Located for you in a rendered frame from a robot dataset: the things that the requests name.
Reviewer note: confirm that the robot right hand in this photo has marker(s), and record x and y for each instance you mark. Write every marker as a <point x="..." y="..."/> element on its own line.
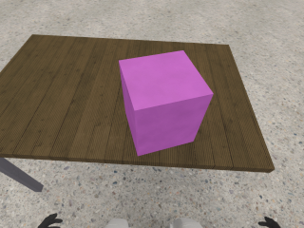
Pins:
<point x="270" y="223"/>

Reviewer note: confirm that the carton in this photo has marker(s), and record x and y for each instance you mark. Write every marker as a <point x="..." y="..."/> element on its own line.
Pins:
<point x="165" y="99"/>

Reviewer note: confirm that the table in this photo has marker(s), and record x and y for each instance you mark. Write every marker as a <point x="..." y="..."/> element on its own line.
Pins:
<point x="61" y="99"/>

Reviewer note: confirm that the robot thigh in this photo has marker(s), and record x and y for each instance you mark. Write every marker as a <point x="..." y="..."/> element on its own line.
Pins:
<point x="117" y="223"/>
<point x="184" y="223"/>

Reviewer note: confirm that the right robot thigh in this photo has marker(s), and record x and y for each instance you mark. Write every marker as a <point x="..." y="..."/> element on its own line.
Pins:
<point x="184" y="223"/>

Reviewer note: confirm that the left robot thigh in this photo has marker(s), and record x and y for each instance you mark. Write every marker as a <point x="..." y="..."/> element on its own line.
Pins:
<point x="117" y="223"/>

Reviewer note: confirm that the robot left hand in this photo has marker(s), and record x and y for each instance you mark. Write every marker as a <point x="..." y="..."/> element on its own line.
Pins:
<point x="50" y="220"/>

